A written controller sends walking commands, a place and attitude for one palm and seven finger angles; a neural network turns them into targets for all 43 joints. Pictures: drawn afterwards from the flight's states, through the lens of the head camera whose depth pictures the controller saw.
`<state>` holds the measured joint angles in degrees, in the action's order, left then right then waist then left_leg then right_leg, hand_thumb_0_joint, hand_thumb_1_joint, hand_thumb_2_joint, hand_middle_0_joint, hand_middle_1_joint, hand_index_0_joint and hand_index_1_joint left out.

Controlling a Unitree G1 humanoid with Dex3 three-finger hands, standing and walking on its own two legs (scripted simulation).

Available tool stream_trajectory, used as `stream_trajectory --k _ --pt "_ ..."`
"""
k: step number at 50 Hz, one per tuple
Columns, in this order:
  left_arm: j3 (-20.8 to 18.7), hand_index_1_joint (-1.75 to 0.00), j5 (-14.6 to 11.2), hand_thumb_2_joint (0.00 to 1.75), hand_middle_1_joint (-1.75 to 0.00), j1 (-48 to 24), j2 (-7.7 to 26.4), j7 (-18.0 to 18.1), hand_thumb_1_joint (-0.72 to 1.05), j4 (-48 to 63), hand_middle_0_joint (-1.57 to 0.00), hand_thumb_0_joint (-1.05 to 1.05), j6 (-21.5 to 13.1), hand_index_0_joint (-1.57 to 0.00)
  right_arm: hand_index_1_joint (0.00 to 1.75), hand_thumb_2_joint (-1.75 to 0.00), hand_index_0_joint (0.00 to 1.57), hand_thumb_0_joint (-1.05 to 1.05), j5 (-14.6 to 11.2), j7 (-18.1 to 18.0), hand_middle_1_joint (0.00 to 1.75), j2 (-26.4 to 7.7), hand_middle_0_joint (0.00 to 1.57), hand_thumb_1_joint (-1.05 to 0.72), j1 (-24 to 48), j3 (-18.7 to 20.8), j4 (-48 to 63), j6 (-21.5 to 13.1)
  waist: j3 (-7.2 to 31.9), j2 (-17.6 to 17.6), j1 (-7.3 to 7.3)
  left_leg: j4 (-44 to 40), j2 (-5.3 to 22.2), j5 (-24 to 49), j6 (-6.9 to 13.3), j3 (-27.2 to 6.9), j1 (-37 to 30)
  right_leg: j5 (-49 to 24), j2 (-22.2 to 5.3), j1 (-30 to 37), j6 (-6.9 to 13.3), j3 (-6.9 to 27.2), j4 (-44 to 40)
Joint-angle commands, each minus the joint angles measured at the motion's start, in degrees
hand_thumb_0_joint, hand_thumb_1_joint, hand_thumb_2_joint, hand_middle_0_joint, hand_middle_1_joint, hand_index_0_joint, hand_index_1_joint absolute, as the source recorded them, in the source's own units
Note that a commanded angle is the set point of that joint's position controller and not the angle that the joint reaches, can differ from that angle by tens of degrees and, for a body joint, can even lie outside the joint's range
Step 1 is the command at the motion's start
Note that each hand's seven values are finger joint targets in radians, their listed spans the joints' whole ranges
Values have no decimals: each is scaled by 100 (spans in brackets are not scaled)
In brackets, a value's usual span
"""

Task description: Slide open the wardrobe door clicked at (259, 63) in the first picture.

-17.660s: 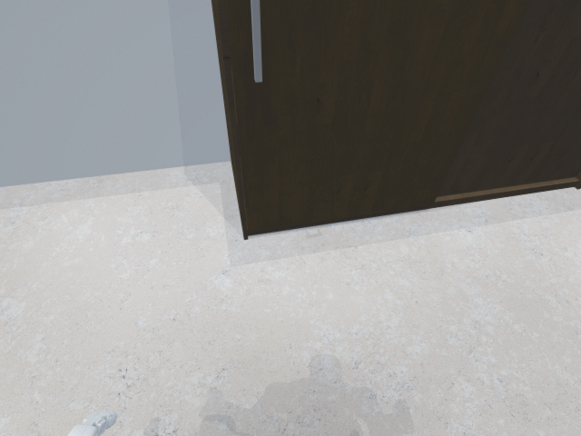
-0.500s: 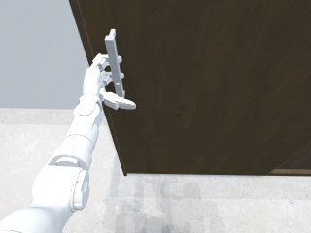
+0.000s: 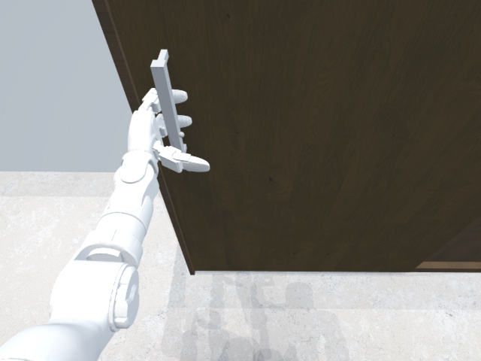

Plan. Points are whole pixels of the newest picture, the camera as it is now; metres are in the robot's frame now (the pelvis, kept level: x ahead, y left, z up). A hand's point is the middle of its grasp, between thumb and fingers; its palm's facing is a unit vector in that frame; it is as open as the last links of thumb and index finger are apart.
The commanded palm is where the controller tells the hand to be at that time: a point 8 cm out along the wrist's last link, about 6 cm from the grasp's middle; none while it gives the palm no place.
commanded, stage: slide the fingers in behind the handle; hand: left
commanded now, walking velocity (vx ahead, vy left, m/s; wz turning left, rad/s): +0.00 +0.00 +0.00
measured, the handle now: (173, 116) +0.51 +0.11 +0.13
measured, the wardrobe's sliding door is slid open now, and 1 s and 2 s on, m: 0.00 0.00 0.00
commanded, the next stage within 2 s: grip the handle and tug to test in 0.28 s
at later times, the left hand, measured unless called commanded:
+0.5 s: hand (176, 134) +0.46 +0.10 +0.13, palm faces -0.03 -1.00 +0.00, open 13.8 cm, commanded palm +0.43 +0.15 +0.13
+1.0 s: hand (182, 132) +0.47 +0.09 +0.13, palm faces -0.04 -1.00 +0.01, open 6.5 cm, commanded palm +0.44 +0.14 +0.13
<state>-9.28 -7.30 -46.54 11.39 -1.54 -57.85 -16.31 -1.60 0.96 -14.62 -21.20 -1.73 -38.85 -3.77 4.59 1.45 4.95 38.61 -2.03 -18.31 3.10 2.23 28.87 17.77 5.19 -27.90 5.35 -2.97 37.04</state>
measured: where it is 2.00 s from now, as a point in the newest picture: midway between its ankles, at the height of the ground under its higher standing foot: outside the picture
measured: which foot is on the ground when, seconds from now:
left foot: down 0.00-1.00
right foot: down 0.00-1.00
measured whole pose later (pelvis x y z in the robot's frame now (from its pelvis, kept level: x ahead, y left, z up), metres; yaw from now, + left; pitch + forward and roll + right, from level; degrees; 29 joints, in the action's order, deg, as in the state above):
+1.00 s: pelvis +0.00 +0.02 +0.00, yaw +0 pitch +9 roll -1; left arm -8.9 -6.1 -49.4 10.2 1.4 -61.1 -17.3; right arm -0.7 1.2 -14.2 -21.9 -2.0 -39.6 -3.8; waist 4.6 1.4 6.1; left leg 39.0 -2.9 -18.4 4.4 2.9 29.8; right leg 18.0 4.3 -29.0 4.0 -2.4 37.8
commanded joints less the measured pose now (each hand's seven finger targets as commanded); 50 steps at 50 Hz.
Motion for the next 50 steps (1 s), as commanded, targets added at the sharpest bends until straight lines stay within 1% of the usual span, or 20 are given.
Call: stream_trajectory --k 1,4,8,11,15,16,19,20,24,28,29,31,33,37,39,41,44,46,48,50 --pt "-266 -120 62 30 -120 -2810 1127 84 -50 1330 -30 0 -388 -30 30 -90 20 0 -12 -56 30 -738 20 -90 -220 279 539 -167 1906 -370 -7 -285 15 1019 33 -274 -650 -2177 -383 1136 -448 679 -471" --pt "-189 -120 51 30 -120 -2685 1017 55 -50 1570 -30 0 -420 -30 30 -90 20 0 -21 -46 30 -724 20 -90 -172 291 592 -151 2194 -162 -51 -272 10 1247 15 -263 -872 -2422 -377 1223 -431 638 -405" --pt "117 -120 1 30 -120 -2455 635 -8 -50 1612 -30 0 -336 -30 30 -90 20 0 -42 -26 30 -712 20 -90 -143 298 614 -160 2036 -164 2 -275 47 1420 9 -304 -1086 -2420 -329 990 -414 553 -430" --pt "24 -120 -56 30 -120 -2522 721 -1 -50 1427 -30 0 -198 -30 30 -90 20 0 -52 -57 30 -731 20 -90 -136 293 566 -134 1723 -512 51 -322 45 1095 25 -297 -846 -2175 -351 980 -452 583 -563" --pt "55 -120 -17 30 -120 -3020 796 62 -50 1318 -30 0 -205 -30 30 -90 20 0 -52 -102 30 -718 20 -90 -105 265 501 -137 1524 -378 114 -389 30 760 26 -331 -768 -1708 -381 846 -429 624 -644" --pt "-5 -120 -3 30 -120 -2973 832 85 -50 1388 -30 0 -248 -30 30 -90 20 0 -46 -94 30 -711 20 -90 -98 273 512 -151 1660 -246 56 -385 25 809 18 -335 -834 -1713 -380 865 -407 617 -614" --pt "-145 -120 11 30 -120 -2886 978 103 -50 1251 -30 0 -308 -30 30 -90 20 0 -29 -95 30 -723 20 -90 -133 259 495 -153 1863 -315 28 -363 30 953 8 -359 -833 -1867 -372 975 -391 589 -532" --pt "-97 -121 16 32 -121 -2873 939 85 -45 1315 -30 0 -333 -30 30 -90 20 0 -22 -83 30 -718 20 -90 -126 252 526 -161 1973 -152 -12 -352 14 962 -1 -336 -843 -1902 -377 1031 -388 625 -510" --pt "-53 -123 32 40 -123 -2836 847 73 -27 1435 -32 0 -404 -32 30 -90 20 0 -18 -55 30 -725 20 -90 -155 276 546 -169 2137 -84 -3 -325 51 1281 -34 -384 -1112 -2055 -330 911 -347 502 -410" --pt "-11 -126 -25 48 -126 -2591 784 31 -8 1299 -35 0 -356 -35 30 -90 20 0 -31 -59 30 -746 20 -90 -145 278 556 -161 1930 -251 -3 -351 61 1194 -21 -372 -999 -1966 -312 892 -361 508 -476" --pt "-16 -127 -38 50 -127 -2781 814 36 -3 1305 -35 0 -351 -35 30 -90 20 0 -35 -74 30 -763 20 -90 -157 277 531 -153 1840 -381 67 -363 71 1136 -17 -396 -976 -1902 -311 840 -362 489 -495" --pt "228 -128 -23 54 -128 -3045 548 41 6 1305 -36 0 -350 -36 30 -90 20 0 -37 -69 30 -742 20 -90 -167 284 513 -179 1640 -257 147 -391 76 968 -27 -422 -1031 -1645 -304 591 -358 456 -537" --pt "258 -129 1 58 -129 -3014 534 77 15 1259 -37 0 -375 -37 30 -90 20 0 -41 -79 30 -753 20 -90 -158 288 466 -190 1647 -77 148 -393 104 1013 -49 -472 -1218 -1499 -296 394 -328 406 -523" --pt "112 -132 25 66 -132 -3231 697 193 34 1173 -39 0 -467 -39 30 -90 20 0 5 -89 30 -783 20 -90 -267 296 378 -219 1869 -168 153 -375 128 1044 -75 -539 -1298 -1375 -287 362 -318 375 -471" --pt "238 -133 45 70 -133 -3380 551 225 43 1097 -40 0 -485 -40 30 -90 20 0 16 -76 30 -776 20 -90 -253 274 357 -240 1829 -125 221 -383 125 1003 -97 -585 -1305 -1300 -278 231 -315 343 -438" --pt "83 -135 84 74 -135 -3246 672 280 53 1010 -41 0 -508 -41 30 -90 20 0 31 -55 30 -786 20 -90 -279 291 351 -253 1934 -45 121 -369 126 1058 -127 -597 -1324 -1286 -269 236 -290 339 -390" --pt "-141 -137 59 80 -137 -3060 838 334 67 838 -43 0 -469 -43 30 -90 20 0 54 -44 30 -815 20 -90 -324 288 385 -212 1998 -367 74 -358 111 1127 -98 -540 -1116 -1464 -264 467 -312 358 -376" --pt "5 -138 86 84 -138 -3146 654 320 76 908 -44 0 -472 -44 30 -90 20 0 63 -30 30 -796 20 -90 -329 295 415 -208 2008 -310 120 -323 113 1286 -104 -518 -1197 -1627 -260 434 -308 341 -340" --pt "-267 -139 123 88 -139 -3025 996 349 85 904 -44 0 -496 -44 30 -90 20 0 68 -25 30 -811 20 -90 -368 296 428 -172 2044 -345 37 -308 108 1337 -87 -493 -1083 -1717 -262 571 -312 376 -326" --pt "-76 -140 156 90 -140 -3015 801 326 90 1155 -45 0 -548 -45 30 -90 20 0 72 -12 30 -780 20 -90 -355 302 471 -158 2168 -224 39 -295 105 1492 -95 -456 -1196 -1896 -262 651 -303 383 -299"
